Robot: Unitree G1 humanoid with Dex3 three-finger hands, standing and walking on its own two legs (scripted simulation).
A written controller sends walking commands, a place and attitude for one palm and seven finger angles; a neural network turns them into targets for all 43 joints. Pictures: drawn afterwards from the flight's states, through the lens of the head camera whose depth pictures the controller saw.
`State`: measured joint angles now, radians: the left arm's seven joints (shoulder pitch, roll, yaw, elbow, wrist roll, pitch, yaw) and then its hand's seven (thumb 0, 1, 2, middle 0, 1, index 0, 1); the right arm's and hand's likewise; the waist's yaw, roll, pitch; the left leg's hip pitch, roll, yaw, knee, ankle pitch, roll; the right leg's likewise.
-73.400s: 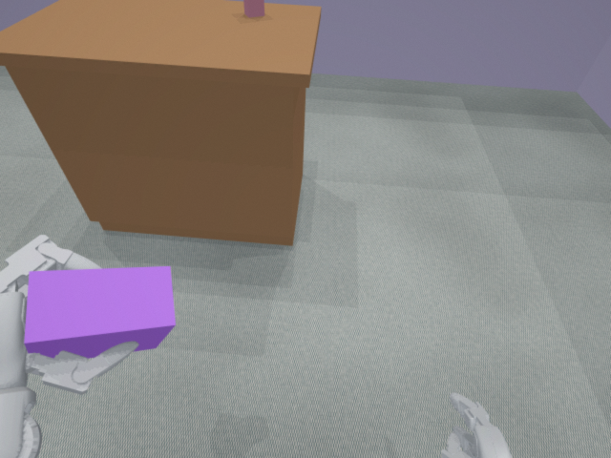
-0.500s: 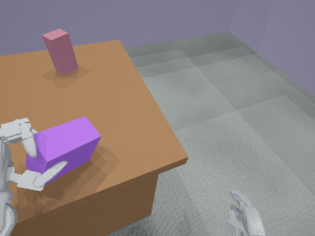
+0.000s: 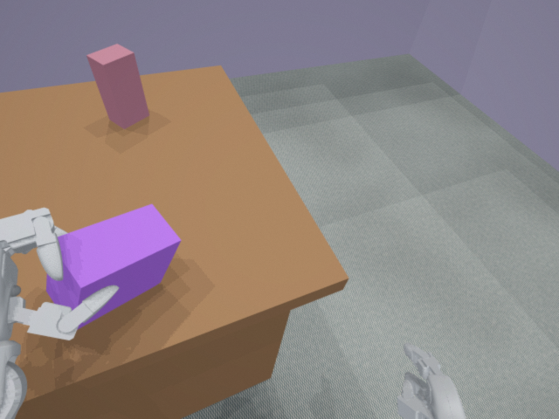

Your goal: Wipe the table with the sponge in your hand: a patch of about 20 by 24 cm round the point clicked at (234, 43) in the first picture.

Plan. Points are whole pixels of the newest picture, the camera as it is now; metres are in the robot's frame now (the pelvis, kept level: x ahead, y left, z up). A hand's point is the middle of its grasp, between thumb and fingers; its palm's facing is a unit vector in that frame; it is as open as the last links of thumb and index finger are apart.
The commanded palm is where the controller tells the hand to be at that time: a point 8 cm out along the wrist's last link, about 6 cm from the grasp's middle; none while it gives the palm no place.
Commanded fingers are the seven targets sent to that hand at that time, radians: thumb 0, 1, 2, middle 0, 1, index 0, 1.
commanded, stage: turn the palm down, sponge in hand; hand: left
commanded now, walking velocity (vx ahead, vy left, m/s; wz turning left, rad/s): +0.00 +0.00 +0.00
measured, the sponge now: (128, 258) +0.27 +0.21 +0.11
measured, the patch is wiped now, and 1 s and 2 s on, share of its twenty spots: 0.85 0.85 0.85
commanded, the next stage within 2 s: none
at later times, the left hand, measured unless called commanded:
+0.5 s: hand (61, 266) +0.21 +0.23 +0.19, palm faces +0.44 -0.68 -0.59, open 7.0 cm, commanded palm +0.16 +0.26 +0.21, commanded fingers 0.00 0.10 1.30 -1.20 -1.60 -1.20 -1.60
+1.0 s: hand (62, 244) +0.23 +0.23 +0.20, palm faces +0.34 -0.40 -0.85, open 7.0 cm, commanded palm +0.17 +0.25 +0.24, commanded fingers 0.00 0.10 1.30 -1.20 -1.60 -1.20 -1.60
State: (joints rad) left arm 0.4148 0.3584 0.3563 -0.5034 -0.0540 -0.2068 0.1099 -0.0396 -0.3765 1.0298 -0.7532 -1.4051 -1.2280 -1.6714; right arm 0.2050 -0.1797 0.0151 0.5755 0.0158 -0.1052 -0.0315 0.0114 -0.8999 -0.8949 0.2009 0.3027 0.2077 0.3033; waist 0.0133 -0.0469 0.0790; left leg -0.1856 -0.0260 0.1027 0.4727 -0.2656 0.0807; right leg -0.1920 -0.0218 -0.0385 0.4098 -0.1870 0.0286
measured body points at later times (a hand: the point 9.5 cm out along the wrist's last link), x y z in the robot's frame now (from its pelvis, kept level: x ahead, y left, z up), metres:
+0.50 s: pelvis -0.01 -0.05 -0.01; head -0.01 -0.05 +0.44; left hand +0.18 +0.26 +0.22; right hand +0.22 -0.24 -0.08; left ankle +0.00 +0.06 -0.74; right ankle +0.01 -0.14 -0.74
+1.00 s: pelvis +0.00 -0.08 -0.02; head +0.00 -0.12 +0.43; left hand +0.20 +0.25 +0.24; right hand +0.20 -0.32 -0.12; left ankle +0.00 +0.06 -0.74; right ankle +0.01 -0.14 -0.74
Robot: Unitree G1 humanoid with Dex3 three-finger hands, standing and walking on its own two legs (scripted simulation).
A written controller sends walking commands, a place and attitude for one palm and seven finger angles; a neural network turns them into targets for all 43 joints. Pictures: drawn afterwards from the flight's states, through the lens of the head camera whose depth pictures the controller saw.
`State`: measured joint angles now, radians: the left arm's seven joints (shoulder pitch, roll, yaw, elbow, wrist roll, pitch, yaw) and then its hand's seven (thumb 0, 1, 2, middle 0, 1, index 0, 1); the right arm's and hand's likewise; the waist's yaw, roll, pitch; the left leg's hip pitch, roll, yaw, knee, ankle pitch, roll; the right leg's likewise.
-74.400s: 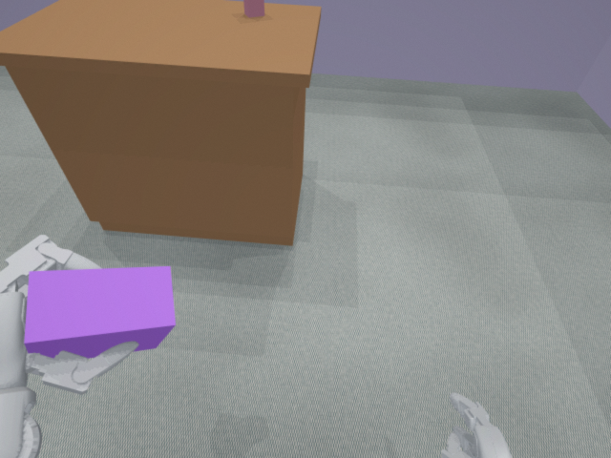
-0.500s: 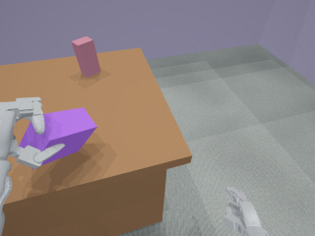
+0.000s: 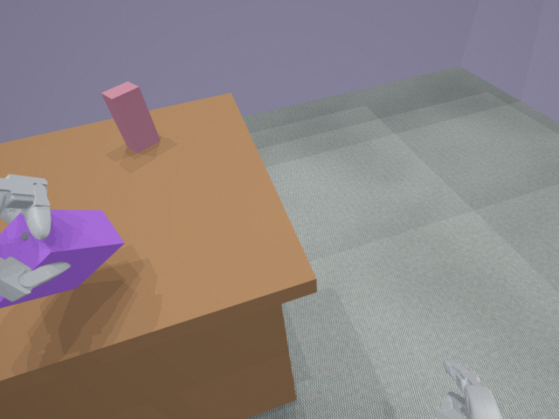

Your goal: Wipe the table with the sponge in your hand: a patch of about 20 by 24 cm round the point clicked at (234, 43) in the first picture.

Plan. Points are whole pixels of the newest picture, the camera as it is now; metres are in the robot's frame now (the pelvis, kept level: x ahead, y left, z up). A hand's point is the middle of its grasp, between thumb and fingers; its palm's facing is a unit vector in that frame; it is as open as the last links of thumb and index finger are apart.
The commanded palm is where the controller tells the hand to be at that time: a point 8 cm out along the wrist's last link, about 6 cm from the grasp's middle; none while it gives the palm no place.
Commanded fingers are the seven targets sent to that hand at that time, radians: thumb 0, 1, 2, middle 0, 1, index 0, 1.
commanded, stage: turn the palm down, sponge in hand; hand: left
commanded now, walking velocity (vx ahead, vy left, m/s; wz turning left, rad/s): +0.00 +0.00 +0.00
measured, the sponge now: (65, 252) +0.27 +0.31 +0.14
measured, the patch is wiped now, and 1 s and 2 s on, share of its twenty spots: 0.85 0.85 0.85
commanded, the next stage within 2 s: move the sponge above the wiping area in 1.30 s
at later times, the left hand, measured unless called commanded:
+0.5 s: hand out of the picture +0.23 +0.36 +0.24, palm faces +0.30 -0.22 -0.93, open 7.0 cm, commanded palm +0.18 +0.34 +0.30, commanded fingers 0.00 0.10 1.30 -1.20 -1.60 -1.20 -1.60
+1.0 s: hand (0, 253) +0.21 +0.32 +0.21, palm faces +0.18 -0.13 -0.98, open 7.0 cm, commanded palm +0.16 +0.32 +0.31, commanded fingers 0.00 0.10 1.30 -1.20 -1.60 -1.20 -1.60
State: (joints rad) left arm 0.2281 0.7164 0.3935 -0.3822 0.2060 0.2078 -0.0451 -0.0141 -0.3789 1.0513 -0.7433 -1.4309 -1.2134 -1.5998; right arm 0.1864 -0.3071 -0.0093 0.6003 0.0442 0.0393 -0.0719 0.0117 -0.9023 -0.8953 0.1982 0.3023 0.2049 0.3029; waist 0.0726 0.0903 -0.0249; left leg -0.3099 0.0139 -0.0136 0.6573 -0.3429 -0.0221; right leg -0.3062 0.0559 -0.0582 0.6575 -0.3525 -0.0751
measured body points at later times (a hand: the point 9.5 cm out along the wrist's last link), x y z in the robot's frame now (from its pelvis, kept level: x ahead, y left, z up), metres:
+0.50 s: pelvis -0.01 +0.06 +0.02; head -0.01 +0.02 +0.46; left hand +0.21 +0.36 +0.29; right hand +0.26 -0.12 -0.05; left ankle +0.00 +0.14 -0.72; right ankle +0.00 -0.06 -0.72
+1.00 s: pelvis -0.03 +0.04 +0.02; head -0.02 +0.00 +0.47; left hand +0.20 +0.32 +0.27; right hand +0.25 -0.13 -0.06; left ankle +0.00 +0.14 -0.72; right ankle +0.00 -0.06 -0.72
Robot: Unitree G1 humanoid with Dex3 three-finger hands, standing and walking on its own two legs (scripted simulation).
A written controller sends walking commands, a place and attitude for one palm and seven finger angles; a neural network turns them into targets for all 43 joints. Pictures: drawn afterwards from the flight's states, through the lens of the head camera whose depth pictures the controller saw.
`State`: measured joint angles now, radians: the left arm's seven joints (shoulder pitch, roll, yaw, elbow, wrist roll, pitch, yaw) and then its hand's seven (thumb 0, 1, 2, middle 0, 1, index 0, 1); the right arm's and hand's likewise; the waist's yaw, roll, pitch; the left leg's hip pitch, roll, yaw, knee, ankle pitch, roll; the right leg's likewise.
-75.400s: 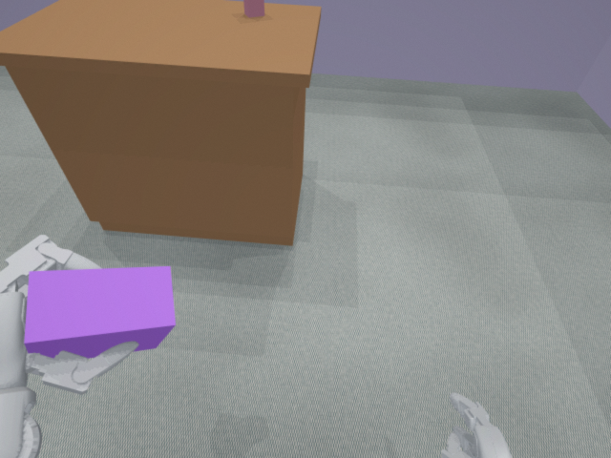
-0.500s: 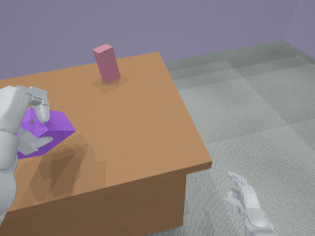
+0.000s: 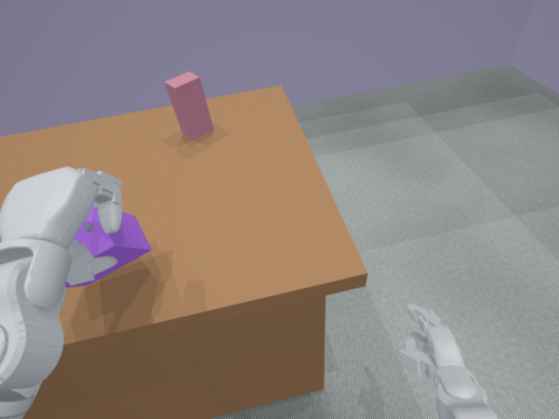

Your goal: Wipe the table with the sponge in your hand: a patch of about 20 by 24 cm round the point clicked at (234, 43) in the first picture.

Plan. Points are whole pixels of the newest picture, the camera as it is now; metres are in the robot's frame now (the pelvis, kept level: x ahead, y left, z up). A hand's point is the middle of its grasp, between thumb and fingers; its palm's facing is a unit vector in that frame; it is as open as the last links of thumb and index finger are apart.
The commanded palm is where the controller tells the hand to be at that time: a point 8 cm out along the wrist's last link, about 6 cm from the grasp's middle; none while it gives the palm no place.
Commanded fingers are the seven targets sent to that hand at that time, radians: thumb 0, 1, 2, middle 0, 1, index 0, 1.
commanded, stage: turn the palm down, sponge in hand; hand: left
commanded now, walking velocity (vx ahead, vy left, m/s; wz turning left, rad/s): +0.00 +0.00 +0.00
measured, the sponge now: (97, 248) +0.26 +0.31 +0.12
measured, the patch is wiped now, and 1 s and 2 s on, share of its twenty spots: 0.85 0.85 0.85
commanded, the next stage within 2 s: move the sponge above the wiping area in 0.30 s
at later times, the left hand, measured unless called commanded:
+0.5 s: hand (134, 234) +0.25 +0.22 +0.19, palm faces +0.16 -0.04 -0.99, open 7.0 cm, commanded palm +0.20 +0.25 +0.29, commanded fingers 0.00 0.10 1.30 -1.20 -1.60 -1.20 -1.60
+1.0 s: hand (120, 201) +0.27 +0.24 +0.21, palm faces +0.26 +0.01 -0.97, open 7.0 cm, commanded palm +0.22 +0.26 +0.27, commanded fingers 0.00 0.10 1.30 -1.20 -1.60 -1.20 -1.60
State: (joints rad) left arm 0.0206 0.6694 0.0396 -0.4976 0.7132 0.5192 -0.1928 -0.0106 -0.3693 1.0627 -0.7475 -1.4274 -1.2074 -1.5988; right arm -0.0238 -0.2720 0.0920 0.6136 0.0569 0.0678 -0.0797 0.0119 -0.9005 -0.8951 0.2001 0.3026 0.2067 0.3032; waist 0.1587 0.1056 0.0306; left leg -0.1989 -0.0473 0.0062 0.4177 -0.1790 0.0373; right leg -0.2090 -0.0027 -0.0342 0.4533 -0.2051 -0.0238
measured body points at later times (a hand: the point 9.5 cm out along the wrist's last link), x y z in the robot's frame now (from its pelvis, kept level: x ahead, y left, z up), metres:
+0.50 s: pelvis +0.00 -0.03 -0.01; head -0.01 -0.09 +0.44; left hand +0.23 +0.22 +0.24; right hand +0.26 -0.24 -0.08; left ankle +0.03 +0.10 -0.74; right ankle +0.03 -0.11 -0.74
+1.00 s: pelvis +0.02 -0.02 +0.00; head +0.01 -0.07 +0.44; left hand +0.26 +0.24 +0.26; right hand +0.27 -0.22 -0.09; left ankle +0.03 +0.10 -0.74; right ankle +0.03 -0.10 -0.74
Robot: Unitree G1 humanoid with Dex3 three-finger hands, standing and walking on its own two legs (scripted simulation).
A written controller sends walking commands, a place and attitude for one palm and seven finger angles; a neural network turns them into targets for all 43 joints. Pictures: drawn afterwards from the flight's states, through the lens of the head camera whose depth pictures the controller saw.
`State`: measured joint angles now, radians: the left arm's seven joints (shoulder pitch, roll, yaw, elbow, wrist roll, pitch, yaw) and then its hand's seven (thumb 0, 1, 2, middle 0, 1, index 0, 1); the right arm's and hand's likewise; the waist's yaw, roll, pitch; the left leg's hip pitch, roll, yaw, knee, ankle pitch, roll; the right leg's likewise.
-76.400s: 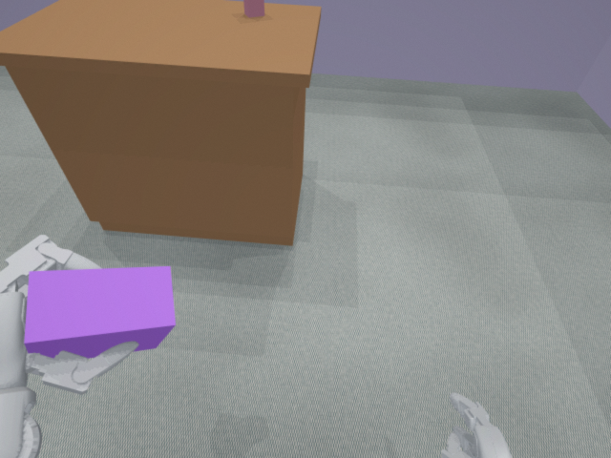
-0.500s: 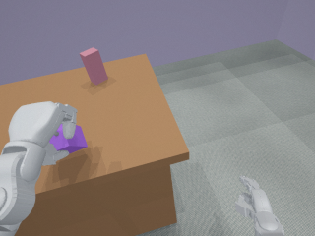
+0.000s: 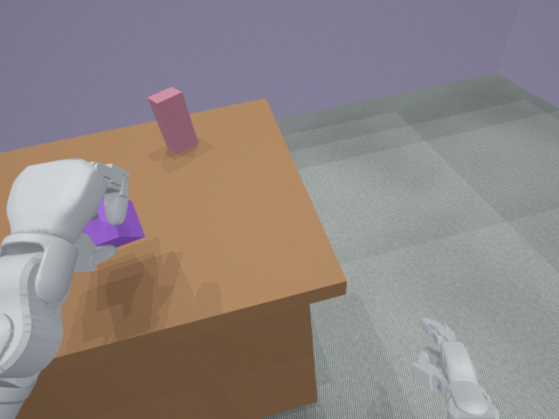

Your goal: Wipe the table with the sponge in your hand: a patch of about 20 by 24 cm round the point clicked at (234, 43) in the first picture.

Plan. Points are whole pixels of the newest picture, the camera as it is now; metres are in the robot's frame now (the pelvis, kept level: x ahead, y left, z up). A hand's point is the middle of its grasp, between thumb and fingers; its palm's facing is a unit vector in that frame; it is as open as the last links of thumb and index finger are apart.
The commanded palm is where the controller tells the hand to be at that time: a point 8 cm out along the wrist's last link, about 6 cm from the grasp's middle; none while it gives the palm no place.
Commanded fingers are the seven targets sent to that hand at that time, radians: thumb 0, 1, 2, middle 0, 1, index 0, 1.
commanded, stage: move the sponge above the wiping area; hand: left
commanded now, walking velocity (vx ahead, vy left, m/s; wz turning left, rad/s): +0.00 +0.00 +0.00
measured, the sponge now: (93, 230) +0.28 +0.32 +0.15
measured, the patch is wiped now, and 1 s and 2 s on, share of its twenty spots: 0.85 0.85 0.85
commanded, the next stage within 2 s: none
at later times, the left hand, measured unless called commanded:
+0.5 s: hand (66, 207) +0.26 +0.32 +0.21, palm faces +0.28 -0.04 -0.96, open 7.0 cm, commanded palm +0.21 +0.29 +0.26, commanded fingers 0.00 0.10 1.30 -1.20 -1.60 -1.20 -1.60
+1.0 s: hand (91, 233) +0.26 +0.31 +0.17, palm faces +0.10 -0.08 -0.99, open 7.0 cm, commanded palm +0.22 +0.30 +0.24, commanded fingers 0.00 0.10 1.30 -1.20 -1.60 -1.20 -1.60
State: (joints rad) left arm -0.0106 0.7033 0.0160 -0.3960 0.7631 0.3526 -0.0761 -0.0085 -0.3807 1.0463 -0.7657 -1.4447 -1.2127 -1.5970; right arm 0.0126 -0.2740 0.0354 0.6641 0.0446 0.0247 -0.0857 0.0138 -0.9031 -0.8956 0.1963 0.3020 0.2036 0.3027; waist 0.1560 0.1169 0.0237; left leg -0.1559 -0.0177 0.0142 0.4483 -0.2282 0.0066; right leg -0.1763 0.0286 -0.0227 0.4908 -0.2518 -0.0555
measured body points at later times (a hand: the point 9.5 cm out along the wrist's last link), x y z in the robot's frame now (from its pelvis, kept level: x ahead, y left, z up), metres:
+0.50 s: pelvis +0.00 +0.02 +0.00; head -0.01 -0.03 +0.45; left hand +0.24 +0.31 +0.26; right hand +0.27 -0.16 -0.07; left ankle +0.01 +0.12 -0.74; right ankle +0.01 -0.08 -0.74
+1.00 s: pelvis +0.00 +0.01 +0.00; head +0.00 -0.04 +0.45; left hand +0.25 +0.31 +0.22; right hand +0.26 -0.19 -0.08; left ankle +0.01 +0.12 -0.74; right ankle +0.01 -0.08 -0.74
